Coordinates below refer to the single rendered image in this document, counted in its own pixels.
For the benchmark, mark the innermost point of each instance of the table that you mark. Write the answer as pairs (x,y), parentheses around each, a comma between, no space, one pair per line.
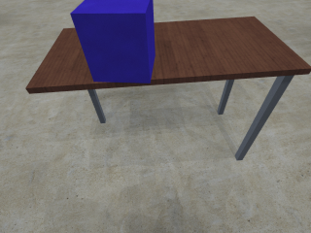
(187,51)

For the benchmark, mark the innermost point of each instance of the carton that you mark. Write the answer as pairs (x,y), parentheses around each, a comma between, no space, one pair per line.
(118,39)

